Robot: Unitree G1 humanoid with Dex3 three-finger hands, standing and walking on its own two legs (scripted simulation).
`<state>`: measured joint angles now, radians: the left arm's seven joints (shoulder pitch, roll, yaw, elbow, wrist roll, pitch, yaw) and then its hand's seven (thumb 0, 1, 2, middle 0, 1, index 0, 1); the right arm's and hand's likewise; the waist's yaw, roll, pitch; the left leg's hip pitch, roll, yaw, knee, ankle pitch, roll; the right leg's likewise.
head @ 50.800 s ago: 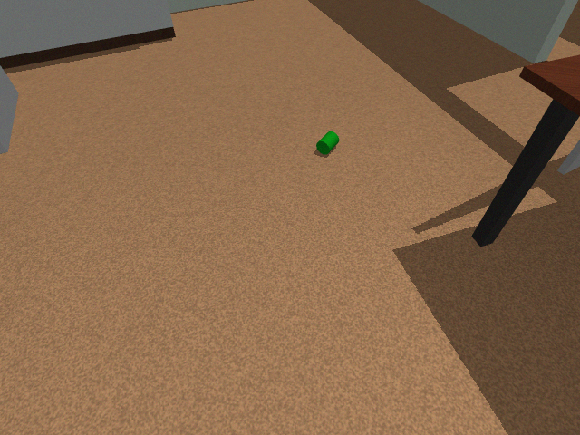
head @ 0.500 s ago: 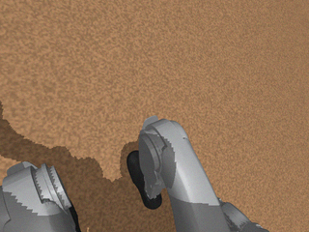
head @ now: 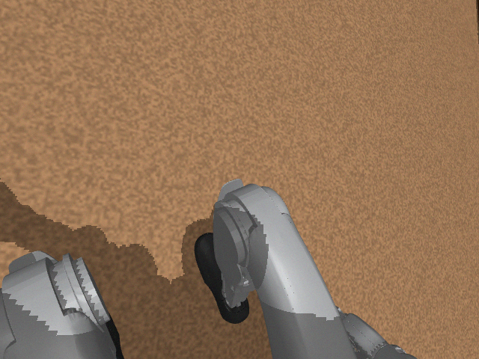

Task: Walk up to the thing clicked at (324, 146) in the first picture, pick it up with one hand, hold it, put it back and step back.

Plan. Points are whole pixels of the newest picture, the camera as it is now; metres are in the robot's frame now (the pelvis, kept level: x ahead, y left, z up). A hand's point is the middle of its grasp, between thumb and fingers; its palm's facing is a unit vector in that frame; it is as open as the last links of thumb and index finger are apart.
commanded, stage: open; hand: left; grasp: from above
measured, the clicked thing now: out of the picture +0.48 +0.34 -0.27
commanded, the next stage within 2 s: withdraw in 0.36 s
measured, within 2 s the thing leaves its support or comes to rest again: neither
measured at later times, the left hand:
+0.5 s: hand out of the picture +0.46 +0.33 -0.23, palm faces -0.45 -0.13 -0.88, open 14.0 cm
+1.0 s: hand out of the picture +0.46 +0.37 -0.07, palm faces -0.43 -0.09 -0.90, open 14.0 cm
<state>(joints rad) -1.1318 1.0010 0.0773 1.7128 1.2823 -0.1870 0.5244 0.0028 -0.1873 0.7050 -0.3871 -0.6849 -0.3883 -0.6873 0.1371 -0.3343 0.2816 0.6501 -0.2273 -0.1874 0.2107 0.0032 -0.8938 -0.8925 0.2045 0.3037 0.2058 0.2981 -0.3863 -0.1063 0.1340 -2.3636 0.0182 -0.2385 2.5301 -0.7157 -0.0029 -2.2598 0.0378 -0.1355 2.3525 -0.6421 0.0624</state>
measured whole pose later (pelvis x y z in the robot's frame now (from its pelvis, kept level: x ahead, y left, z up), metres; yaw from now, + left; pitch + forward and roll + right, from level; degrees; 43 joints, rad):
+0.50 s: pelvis +0.00 +0.00 +0.00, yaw +0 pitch +30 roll -13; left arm -1.12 1.00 0.08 1.71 1.28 -0.21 0.52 0.00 -0.50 0.98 -0.10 -0.98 -0.10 -0.98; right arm 0.12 -0.34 0.28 0.64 -0.23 -0.17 0.21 0.00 -0.89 -0.89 0.20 0.30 0.21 0.30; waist -0.38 -0.11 0.14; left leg -2.36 0.02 -0.24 2.53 -0.71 -0.01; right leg -2.26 0.04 -0.14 2.35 -0.64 0.06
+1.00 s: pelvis +0.00 +0.00 +0.05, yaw +5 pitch +34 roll -9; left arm -1.00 0.81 0.00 1.26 1.11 -0.05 0.15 0.00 -0.51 1.00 -0.09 -1.00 -0.09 -1.00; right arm 0.16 -0.30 0.10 0.64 -0.11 -0.02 0.19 0.00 -0.91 -0.90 0.20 0.30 0.21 0.30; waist -0.23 0.04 -0.05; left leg -2.26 0.01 -0.14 2.34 -0.69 0.00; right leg -2.18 0.00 -0.07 2.24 -0.66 0.05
